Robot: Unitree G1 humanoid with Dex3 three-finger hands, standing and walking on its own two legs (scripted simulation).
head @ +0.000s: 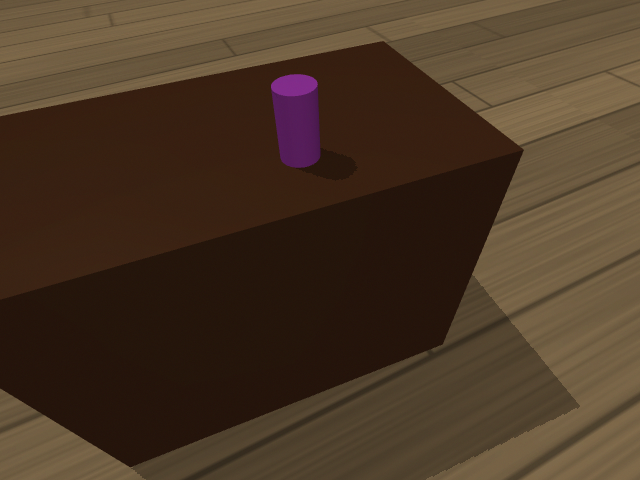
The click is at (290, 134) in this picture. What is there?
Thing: squat round
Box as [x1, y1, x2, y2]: [271, 74, 320, 167]
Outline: 292,74 282,76 273,81 271,84 271,90 280,158 287,165 294,167 302,167 314,163 319,158 320,154 317,83 315,79 310,76
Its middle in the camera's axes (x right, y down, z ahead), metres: -0.04 -0.21 +0.72
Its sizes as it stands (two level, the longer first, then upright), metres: 0.080 0.080 0.146
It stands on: a support 0.80 m high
